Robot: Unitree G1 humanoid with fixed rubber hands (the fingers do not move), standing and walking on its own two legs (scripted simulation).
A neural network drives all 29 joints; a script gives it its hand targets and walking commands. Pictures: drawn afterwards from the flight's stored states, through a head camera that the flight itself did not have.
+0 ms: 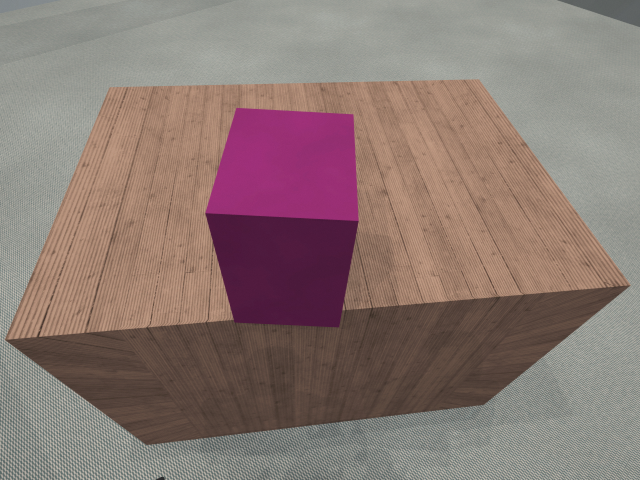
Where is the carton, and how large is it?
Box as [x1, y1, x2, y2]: [205, 108, 358, 326]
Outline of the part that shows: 236,108 205,212 234,321 338,326 358,221 353,115 337,113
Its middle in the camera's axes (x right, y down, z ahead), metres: -0.04 -0.02 +0.57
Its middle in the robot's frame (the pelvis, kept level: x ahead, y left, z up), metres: +0.44 +0.05 +0.05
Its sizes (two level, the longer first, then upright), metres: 0.199 0.162 0.247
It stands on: a pedestal, 0.69 m high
